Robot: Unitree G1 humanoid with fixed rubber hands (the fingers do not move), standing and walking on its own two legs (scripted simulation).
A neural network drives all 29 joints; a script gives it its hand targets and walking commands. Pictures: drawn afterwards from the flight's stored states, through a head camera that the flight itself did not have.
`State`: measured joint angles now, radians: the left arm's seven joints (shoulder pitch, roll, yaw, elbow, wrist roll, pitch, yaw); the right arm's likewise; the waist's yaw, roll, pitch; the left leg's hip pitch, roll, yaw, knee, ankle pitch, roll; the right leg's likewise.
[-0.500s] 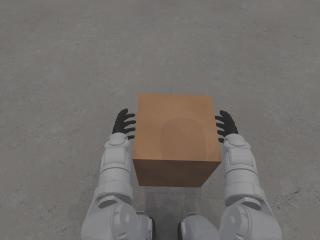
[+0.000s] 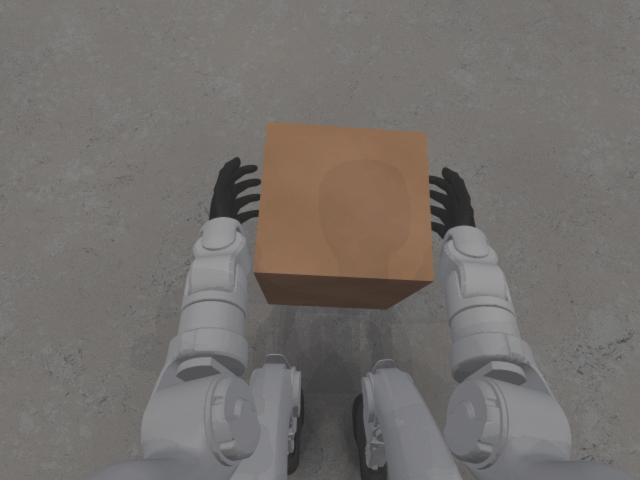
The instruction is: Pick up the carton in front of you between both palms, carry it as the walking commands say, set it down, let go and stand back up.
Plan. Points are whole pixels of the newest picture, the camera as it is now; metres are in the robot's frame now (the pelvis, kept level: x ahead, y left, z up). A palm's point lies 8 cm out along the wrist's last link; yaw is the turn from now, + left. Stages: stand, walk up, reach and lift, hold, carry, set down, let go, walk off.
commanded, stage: set down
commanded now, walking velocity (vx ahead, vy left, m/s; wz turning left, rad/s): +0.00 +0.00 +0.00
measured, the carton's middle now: (336, 230) +0.45 +0.00 -0.13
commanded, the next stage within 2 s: none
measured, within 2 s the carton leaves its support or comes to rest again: rests again in 1.56 s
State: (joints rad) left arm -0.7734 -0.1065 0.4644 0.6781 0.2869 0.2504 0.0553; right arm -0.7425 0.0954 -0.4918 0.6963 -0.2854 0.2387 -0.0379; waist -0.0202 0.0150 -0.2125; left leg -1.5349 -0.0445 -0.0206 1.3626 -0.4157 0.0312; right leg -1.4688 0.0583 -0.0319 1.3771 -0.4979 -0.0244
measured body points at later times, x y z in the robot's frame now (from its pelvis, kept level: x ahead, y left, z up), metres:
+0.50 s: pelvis -0.02 +0.00 -0.13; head +0.26 +0.03 +0.21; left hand +0.46 +0.16 -0.24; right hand +0.48 -0.14 -0.23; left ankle +0.09 +0.10 -0.58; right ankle +0.06 -0.11 -0.58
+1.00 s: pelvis -0.03 -0.01 -0.22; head +0.33 -0.02 +0.04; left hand +0.51 +0.17 -0.38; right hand +0.52 -0.13 -0.39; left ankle +0.09 +0.10 -0.58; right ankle +0.06 -0.11 -0.58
